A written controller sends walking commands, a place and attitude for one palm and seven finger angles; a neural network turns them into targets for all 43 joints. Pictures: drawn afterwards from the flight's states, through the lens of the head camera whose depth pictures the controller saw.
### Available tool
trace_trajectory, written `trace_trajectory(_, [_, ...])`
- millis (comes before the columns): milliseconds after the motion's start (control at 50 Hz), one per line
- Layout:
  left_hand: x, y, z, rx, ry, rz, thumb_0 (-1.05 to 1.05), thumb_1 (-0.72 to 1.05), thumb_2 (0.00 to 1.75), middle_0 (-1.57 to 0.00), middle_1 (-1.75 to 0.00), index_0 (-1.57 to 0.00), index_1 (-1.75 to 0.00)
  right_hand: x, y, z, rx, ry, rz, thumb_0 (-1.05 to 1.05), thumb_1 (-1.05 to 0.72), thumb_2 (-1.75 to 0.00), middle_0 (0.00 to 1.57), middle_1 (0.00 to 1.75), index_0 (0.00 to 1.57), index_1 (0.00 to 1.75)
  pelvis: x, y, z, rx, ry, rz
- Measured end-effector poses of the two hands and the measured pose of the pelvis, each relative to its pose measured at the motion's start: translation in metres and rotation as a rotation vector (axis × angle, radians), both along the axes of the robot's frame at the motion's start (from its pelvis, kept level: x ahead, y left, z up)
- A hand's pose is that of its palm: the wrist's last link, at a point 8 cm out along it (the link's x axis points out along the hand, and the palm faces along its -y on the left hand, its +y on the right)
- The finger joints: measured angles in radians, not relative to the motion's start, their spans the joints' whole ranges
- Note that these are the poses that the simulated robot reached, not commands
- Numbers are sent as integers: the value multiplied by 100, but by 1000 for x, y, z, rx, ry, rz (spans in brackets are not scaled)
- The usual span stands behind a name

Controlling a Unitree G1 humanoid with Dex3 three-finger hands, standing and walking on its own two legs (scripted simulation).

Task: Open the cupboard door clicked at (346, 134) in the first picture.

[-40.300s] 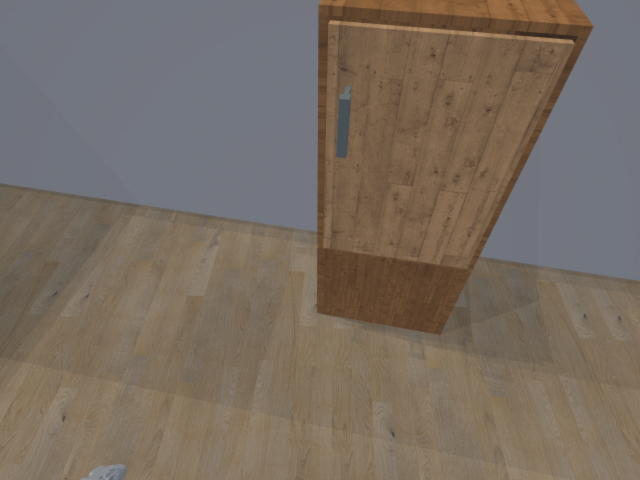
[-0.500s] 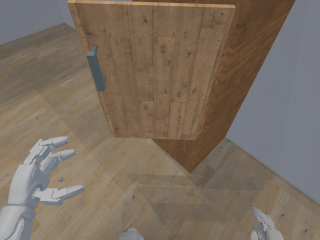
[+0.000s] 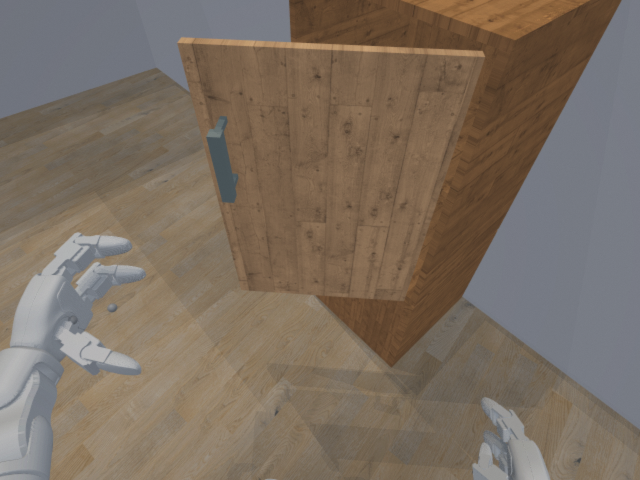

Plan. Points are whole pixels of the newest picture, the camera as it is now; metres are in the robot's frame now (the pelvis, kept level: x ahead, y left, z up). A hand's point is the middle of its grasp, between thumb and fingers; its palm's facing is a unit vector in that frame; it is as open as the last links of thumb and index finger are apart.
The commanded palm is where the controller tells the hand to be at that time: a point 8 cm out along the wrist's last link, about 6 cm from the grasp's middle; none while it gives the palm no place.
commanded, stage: raise the hand with hooked fingers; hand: left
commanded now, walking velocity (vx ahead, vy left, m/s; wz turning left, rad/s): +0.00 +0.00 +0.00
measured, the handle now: (225, 160) +0.55 +0.20 +0.09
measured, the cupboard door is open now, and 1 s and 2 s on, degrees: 43 43 43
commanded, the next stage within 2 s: move the hooked fingers beside the handle in 0.64 s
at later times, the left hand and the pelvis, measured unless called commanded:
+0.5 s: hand (126, 284) +0.30 +0.25 +0.11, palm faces +0.05 -1.00 -0.03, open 14.0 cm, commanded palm +0.27 +0.30 +0.11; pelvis +0.00 -0.02 +0.01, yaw -1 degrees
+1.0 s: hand (138, 260) +0.33 +0.25 +0.10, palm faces +0.03 -1.00 -0.02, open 14.0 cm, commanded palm +0.32 +0.30 +0.11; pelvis +0.00 -0.02 +0.01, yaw +0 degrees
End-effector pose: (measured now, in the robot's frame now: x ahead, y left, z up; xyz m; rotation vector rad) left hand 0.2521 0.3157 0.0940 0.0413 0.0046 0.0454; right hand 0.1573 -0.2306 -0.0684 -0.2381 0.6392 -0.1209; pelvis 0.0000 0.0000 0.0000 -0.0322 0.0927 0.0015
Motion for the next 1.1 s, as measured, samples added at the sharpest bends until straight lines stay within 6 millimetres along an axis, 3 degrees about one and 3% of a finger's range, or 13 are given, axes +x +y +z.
trace_trajectory(220, [22,5,22,2,-13,-7,-1,-50,30,-30,-120,-30,-120,-21,-22,0,-23,47,-54,2,-90,-90,20,30,21,30,1,-6,7,7,-16,-5])
trace_trajectory(360, [25,-6,17,-5,11,-21,-1,-50,30,-30,-120,-29,-120,-27,-34,-1,-21,56,-76,2,-90,-90,20,30,21,30,3,-10,8,14,-13,-14])
trace_trajectory(820, [26,-14,15,-18,2,1,-1,-50,30,-30,-120,-30,-120,-15,-37,-2,-10,38,-69,2,-90,-90,20,30,21,30,4,-19,8,21,-15,-12])
trace_trajectory(960, [50,-11,11,-25,17,-2,-1,-50,29,-30,-120,-30,-120,-22,-38,-7,-32,85,-70,2,-90,-90,20,30,21,30,0,-18,6,17,0,-6])
trace_trajectory(1100, [84,-12,10,-32,24,-30,-1,-50,30,-30,-120,-30,-120,-42,-42,-12,-45,156,-106,2,-90,-90,20,30,21,30,2,-14,4,15,24,-14])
